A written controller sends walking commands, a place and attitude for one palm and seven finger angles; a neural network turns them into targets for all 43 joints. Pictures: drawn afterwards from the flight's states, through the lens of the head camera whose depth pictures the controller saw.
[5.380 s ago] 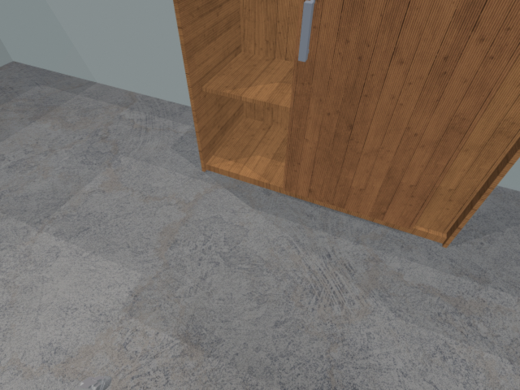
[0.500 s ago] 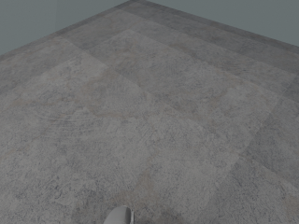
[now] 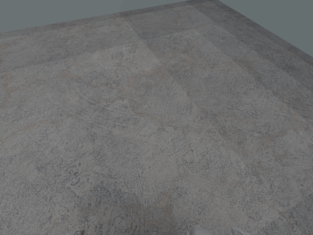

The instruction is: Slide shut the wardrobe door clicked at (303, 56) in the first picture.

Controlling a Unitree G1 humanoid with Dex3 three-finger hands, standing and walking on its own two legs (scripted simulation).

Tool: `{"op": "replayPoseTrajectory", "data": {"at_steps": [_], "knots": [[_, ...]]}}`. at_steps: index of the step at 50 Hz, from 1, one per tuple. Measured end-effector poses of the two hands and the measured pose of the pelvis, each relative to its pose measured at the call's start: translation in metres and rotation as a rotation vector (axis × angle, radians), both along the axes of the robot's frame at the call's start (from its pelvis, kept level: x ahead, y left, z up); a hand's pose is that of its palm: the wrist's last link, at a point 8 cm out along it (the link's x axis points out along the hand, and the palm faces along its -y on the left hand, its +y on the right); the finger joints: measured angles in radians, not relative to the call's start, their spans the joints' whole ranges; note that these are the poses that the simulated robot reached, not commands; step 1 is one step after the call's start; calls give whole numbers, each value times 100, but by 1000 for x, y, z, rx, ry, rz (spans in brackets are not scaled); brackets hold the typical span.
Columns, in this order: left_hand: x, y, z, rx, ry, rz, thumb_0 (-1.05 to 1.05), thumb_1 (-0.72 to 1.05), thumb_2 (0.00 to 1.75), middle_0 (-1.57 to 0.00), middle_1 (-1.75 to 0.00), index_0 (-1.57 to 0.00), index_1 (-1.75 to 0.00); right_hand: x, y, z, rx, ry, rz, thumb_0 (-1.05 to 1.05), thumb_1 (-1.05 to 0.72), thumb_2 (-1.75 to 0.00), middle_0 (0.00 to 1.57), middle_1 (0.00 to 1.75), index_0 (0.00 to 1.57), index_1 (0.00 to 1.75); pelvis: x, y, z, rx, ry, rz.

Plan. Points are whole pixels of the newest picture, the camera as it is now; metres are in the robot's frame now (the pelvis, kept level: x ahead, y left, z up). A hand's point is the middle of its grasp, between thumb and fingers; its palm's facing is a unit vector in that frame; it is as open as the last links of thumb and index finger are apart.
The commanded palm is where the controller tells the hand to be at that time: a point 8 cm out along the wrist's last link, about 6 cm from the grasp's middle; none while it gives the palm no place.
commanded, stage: turn to face it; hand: right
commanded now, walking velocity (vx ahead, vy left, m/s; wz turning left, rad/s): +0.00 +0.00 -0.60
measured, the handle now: out of the picture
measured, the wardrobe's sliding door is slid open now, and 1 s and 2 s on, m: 0.47 0.47 0.47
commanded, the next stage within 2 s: none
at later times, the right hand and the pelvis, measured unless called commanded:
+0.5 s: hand out of the picture +0.04 -0.24 -0.16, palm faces +0.25 +0.92 -0.29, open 7.4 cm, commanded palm none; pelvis +0.01 -0.01 +0.00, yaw -14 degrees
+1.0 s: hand out of the picture -0.09 -0.18 -0.17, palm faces +0.57 +0.78 -0.24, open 7.3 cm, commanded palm none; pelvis -0.02 +0.01 -0.01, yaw -34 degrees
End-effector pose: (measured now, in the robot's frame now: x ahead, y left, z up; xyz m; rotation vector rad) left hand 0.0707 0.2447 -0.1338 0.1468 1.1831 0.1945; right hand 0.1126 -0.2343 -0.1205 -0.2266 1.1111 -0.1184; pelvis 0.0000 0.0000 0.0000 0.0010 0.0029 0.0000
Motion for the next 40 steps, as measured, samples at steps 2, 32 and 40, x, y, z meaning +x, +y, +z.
{"op": "replayPoseTrajectory", "data": {"at_steps": [2, 32, 40], "knots": [[12, -8, 3, 2, -20, -16, 0, 91, 90, -20, -30, -20, -30, -1, -4, -3, 15, -1, -12, 1, -91, -90, 20, 30, 20, 30, 6, -6, 0, 8, -5, -8], [47, 15, -14, -1, 133, -292, 0, 91, 90, -20, -30, -20, -30, -105, -10, 14, -69, 26, -390, 1, -91, -90, 20, 30, 20, 30, 6, 22, 0, -22, -1, -339], [95, 11, 2, 10, 66, -426, 0, 91, 90, -20, -30, -20, -30, -137, 19, 16, -27, 17, -485, 1, -91, -90, 21, 30, 20, 30, 1, 32, 8, -53, -15, -457]]}}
